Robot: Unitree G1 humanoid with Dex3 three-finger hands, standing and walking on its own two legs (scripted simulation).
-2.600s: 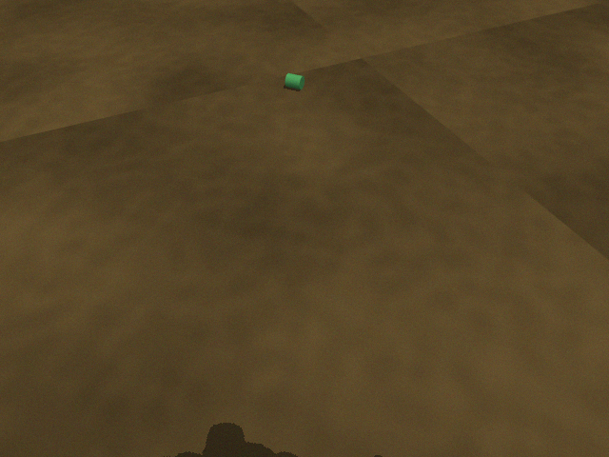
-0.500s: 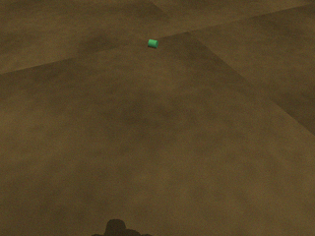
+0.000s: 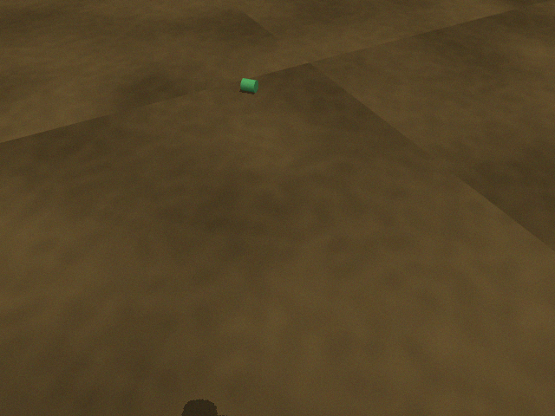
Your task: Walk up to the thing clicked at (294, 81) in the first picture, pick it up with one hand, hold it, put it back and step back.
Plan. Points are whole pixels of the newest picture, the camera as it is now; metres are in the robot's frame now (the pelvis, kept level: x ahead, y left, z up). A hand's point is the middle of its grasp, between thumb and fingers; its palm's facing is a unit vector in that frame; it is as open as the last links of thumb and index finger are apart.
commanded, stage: walk up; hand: left
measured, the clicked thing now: (249, 85) +2.33 +0.19 -0.74
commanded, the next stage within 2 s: none
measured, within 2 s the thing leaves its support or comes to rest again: neither
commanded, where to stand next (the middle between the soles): +1.91 -0.04 m, yaw -2 degrees
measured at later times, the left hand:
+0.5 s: hand (186, 383) +0.22 +0.17 -0.14, palm faces +0.05 -0.92 -0.38, open 7.4 cm
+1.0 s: hand (217, 183) +0.68 +0.17 -0.13, palm faces -0.07 -0.92 -0.39, open 7.4 cm
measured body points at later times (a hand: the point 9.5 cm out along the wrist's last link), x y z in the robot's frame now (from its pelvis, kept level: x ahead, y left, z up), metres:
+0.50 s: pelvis +0.21 -0.11 +0.00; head +0.20 -0.12 +0.45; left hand +0.22 +0.22 -0.11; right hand +0.33 -0.42 -0.12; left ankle +0.35 +0.05 -0.69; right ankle +0.15 -0.20 -0.75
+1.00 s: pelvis +0.55 -0.11 -0.02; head +0.55 -0.12 +0.43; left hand +0.69 +0.21 -0.10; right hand +0.59 -0.44 -0.14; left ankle +0.46 +0.04 -0.75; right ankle +0.71 -0.27 -0.72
